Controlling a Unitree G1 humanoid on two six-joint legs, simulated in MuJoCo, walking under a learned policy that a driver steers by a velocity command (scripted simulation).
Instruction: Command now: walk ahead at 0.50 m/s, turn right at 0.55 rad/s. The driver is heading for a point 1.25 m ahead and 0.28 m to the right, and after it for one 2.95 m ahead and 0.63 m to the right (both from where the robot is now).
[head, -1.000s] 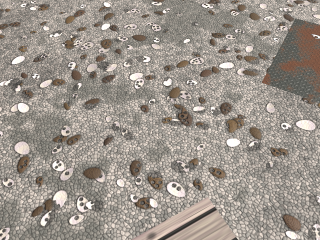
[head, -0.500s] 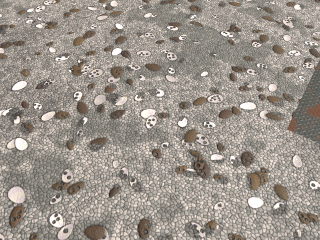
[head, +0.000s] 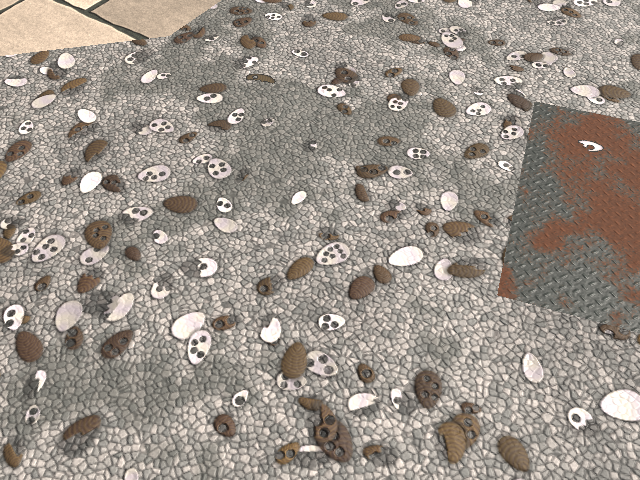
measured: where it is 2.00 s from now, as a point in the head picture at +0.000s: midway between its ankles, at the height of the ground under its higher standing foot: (479, 255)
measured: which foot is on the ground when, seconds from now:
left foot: up 0.00-0.22, down 0.24-0.74, up 0.76-1.00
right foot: down 0.00-0.24, up 0.26-0.74, down 0.76-1.00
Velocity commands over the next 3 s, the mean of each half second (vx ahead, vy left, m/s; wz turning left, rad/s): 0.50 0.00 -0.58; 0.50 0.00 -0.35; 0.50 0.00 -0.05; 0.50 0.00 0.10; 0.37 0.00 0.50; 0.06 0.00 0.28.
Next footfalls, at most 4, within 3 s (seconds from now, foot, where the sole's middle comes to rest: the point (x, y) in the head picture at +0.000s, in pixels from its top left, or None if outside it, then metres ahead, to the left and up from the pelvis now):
0.24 left None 0.32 0.15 -0.78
0.76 right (445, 458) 0.51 -0.20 -0.78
1.28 left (400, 300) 0.89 -0.13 -0.78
1.80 right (534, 256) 1.03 -0.48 -0.78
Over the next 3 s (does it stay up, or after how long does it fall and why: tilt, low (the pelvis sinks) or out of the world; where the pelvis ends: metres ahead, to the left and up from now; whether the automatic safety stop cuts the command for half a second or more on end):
stays up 1.34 -0.45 -0.01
